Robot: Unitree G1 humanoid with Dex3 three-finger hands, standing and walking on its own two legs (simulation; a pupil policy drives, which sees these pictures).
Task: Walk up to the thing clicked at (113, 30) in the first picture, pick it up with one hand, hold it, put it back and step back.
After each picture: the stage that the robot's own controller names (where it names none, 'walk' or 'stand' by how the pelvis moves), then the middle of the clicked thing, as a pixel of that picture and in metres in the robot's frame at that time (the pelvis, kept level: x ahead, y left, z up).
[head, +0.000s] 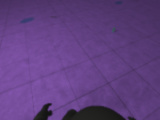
stand; (113, 30) +2.25 -0.59 -0.72
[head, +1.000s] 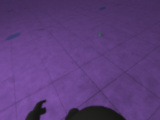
walk; (100, 34) +2.17 -0.09 -0.69
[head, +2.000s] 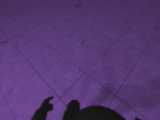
walk; (79, 42) +1.54 +0.31 -0.71
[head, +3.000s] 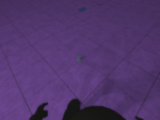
walk; (79, 58) +1.05 +0.27 -0.72
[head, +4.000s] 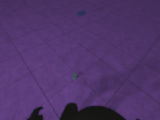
walk; (75, 76) +0.65 +0.19 -0.70
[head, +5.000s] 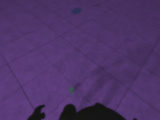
walk; (71, 90) +0.39 +0.18 -0.71
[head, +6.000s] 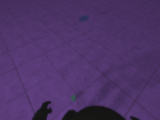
stand; (73, 98) +0.33 +0.18 -0.72
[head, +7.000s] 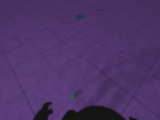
stand; (72, 97) +0.33 +0.19 -0.72
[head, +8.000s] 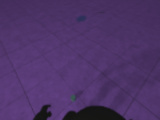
stand; (73, 98) +0.33 +0.19 -0.73
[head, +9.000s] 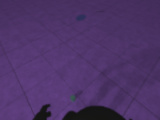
stand; (72, 98) +0.32 +0.19 -0.73
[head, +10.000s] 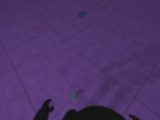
go down; (73, 96) +0.32 +0.19 -0.72
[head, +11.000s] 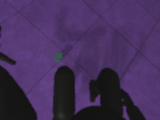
go down; (58, 57) +0.42 +0.21 -0.29
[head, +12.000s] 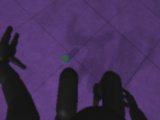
close in; (65, 59) +0.42 +0.20 -0.31
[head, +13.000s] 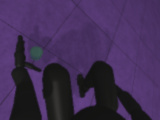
close in; (36, 54) +0.41 +0.24 -0.22
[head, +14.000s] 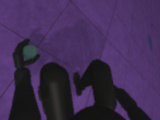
close; (29, 53) +0.40 +0.25 -0.22
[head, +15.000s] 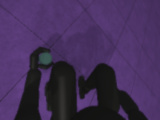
lift; (44, 59) +0.34 +0.23 -0.19
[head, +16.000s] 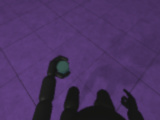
lift; (64, 69) +0.32 +0.18 +0.01
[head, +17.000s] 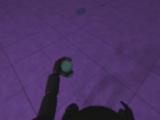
hold; (67, 70) +0.33 +0.16 +0.02
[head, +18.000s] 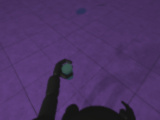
hold; (68, 72) +0.32 +0.16 +0.01
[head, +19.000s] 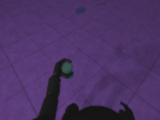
crouch; (68, 71) +0.33 +0.16 +0.01
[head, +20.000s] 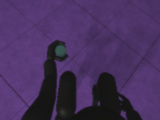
crouch; (61, 53) +0.43 +0.18 -0.09
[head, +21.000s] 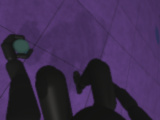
lower; (22, 49) +0.42 +0.26 -0.23
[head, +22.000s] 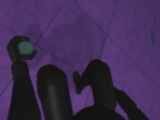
lower; (26, 50) +0.41 +0.25 -0.23
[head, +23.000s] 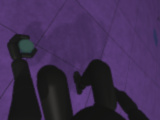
lower; (26, 48) +0.42 +0.25 -0.23
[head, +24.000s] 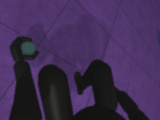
lower; (28, 50) +0.41 +0.25 -0.22
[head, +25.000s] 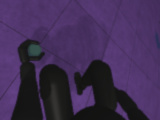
draw back; (34, 52) +0.41 +0.23 -0.23
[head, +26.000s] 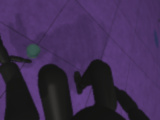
withdraw; (33, 52) +0.41 +0.23 -0.23
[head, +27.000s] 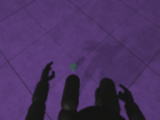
walk; (73, 67) +0.41 +0.16 -0.43
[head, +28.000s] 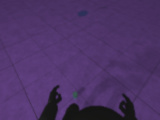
stand; (75, 95) +0.35 +0.14 -0.66
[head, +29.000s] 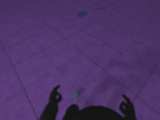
stand; (75, 95) +0.35 +0.15 -0.67
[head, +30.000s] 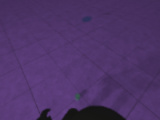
stand; (77, 97) +0.36 +0.14 -0.71
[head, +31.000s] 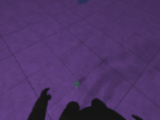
walk; (76, 84) +0.41 +0.10 -0.70
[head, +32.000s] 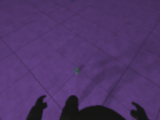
walk; (76, 70) +0.61 +0.18 -0.69
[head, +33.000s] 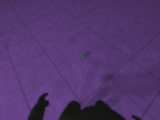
walk; (83, 55) +0.97 +0.15 -0.69
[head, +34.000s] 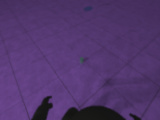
stand; (81, 60) +0.99 +0.16 -0.71
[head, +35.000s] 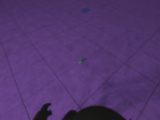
stand; (80, 61) +1.01 +0.18 -0.73
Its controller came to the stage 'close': yes
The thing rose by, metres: 0.73
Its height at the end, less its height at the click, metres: +0.00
